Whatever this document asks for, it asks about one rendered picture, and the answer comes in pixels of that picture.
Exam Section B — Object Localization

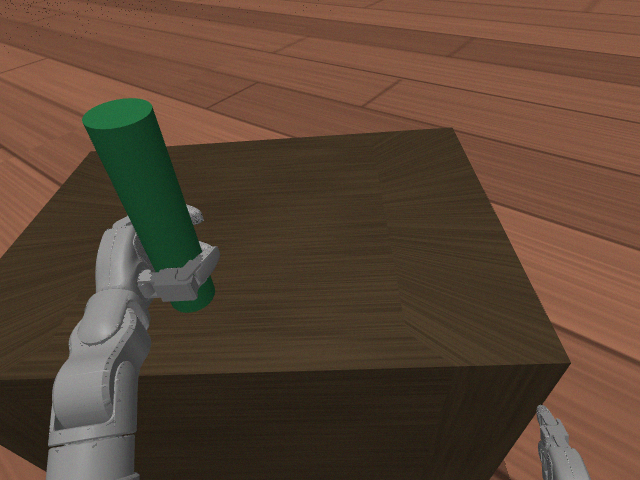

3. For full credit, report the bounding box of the left robot arm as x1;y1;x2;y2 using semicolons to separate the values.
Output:
46;289;151;480

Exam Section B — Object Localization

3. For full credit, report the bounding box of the right robot hand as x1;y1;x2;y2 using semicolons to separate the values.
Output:
536;405;591;480

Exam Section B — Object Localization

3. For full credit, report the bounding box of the can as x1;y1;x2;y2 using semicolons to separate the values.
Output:
82;98;215;313

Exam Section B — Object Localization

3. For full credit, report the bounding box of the left robot hand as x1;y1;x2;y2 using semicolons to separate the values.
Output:
95;204;220;309

